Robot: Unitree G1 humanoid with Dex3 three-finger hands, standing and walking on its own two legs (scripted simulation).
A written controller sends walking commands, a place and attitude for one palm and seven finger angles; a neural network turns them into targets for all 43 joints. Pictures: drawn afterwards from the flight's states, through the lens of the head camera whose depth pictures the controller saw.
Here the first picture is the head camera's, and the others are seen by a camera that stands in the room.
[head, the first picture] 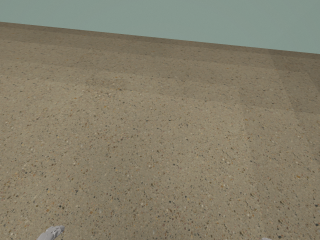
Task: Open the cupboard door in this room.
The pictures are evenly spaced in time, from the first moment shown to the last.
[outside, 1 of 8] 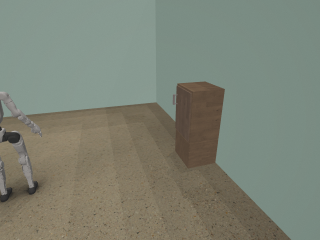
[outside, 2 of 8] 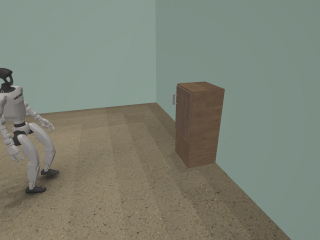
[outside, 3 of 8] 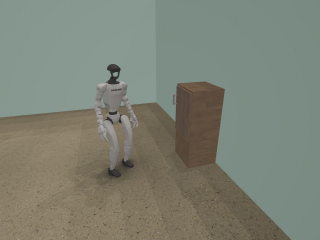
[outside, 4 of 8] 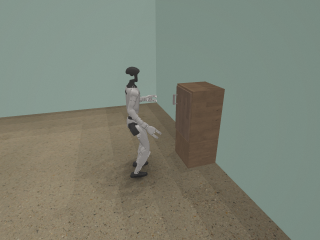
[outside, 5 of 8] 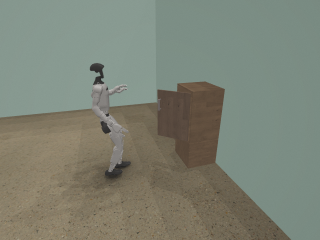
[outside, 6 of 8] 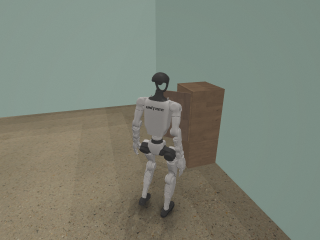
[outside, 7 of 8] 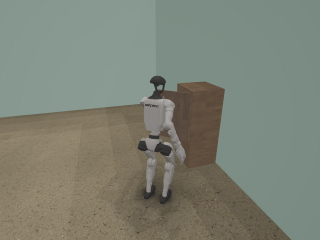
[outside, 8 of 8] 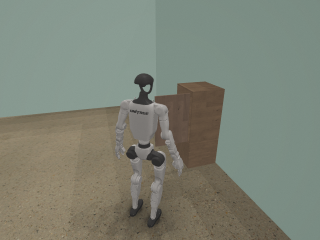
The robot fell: no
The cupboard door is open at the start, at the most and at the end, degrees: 0 90 90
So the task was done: yes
